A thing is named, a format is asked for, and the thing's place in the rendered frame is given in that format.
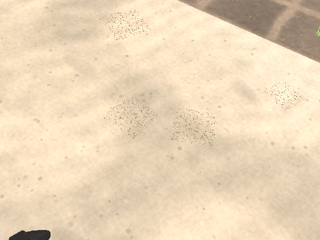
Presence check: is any robot left hand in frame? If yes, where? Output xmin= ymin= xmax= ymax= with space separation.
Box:
xmin=9 ymin=230 xmax=51 ymax=240

